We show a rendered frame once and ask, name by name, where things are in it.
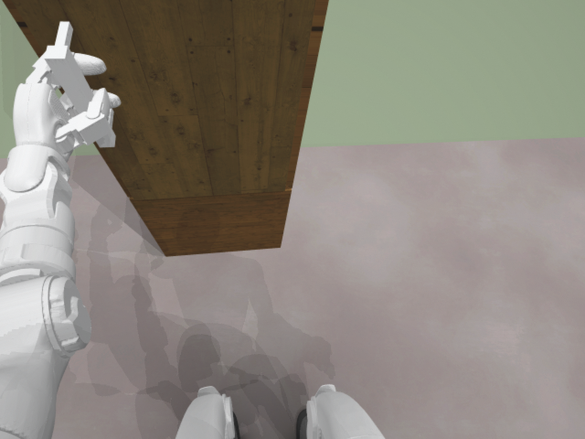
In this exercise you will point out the robot thigh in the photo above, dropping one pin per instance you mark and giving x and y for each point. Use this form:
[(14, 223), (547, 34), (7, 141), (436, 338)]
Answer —
[(208, 417), (335, 415)]

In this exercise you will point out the cupboard door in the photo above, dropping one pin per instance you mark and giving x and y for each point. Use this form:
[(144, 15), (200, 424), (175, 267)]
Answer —
[(209, 89)]

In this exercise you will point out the left robot hand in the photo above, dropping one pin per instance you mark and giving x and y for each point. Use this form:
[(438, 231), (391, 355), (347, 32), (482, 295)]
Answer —
[(39, 115)]

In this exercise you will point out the handle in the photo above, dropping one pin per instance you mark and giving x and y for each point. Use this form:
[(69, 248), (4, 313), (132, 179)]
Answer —
[(68, 73)]

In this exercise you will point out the left robot thigh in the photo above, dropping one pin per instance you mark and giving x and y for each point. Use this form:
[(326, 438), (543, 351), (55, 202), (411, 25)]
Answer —
[(208, 417)]

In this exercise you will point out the left robot upper arm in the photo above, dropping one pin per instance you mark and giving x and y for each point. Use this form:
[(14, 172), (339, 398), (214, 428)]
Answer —
[(43, 322)]

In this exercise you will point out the robot left forearm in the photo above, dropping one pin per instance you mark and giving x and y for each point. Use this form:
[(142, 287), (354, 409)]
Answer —
[(38, 229)]

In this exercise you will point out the right robot thigh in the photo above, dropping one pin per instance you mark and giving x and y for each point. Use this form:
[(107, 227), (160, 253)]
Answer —
[(335, 415)]

